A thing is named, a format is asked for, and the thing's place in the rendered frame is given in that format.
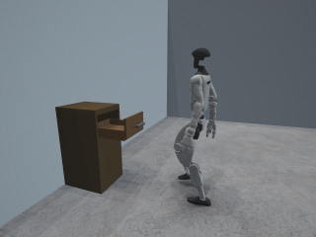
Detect left robot forearm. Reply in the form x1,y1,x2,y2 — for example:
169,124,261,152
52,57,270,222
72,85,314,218
187,102,202,136

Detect robot left upper arm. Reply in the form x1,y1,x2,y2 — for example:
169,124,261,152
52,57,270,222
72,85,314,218
191,75,204,109

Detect robot left hand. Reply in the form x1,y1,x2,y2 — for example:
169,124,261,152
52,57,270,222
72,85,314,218
180,135,194,157

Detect robot right hand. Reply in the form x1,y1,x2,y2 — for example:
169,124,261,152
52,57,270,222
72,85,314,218
206,121,216,139

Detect robot right shin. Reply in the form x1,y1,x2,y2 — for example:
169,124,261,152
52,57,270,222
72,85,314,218
173,146,188,175

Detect robot torso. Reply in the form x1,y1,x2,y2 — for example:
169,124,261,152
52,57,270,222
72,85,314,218
190,72,210,131

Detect right robot forearm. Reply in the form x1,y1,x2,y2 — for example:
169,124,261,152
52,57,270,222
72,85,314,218
208,99,217,122

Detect drawer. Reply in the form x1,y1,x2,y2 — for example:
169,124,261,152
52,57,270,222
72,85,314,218
98,111,144,141

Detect handle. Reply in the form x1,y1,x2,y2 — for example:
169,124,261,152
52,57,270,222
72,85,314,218
132,121,145,128

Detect cabinet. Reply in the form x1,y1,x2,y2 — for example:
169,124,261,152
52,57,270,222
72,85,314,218
55,102,122,195

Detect robot right upper arm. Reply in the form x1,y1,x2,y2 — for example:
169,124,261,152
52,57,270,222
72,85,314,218
208,79,217,103

